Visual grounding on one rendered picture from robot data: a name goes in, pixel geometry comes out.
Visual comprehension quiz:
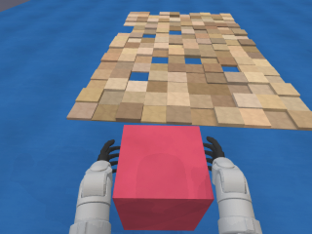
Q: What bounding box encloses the robot right forearm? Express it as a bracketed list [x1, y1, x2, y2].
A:
[212, 157, 262, 234]

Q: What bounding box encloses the carton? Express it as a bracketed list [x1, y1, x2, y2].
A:
[112, 125, 215, 231]

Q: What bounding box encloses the robot right hand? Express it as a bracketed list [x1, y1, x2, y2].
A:
[203, 136, 225, 171]

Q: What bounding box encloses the robot left forearm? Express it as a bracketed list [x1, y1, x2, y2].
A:
[68, 160, 113, 234]

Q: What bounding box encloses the robot left hand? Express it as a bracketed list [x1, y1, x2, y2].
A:
[97, 139, 121, 173]

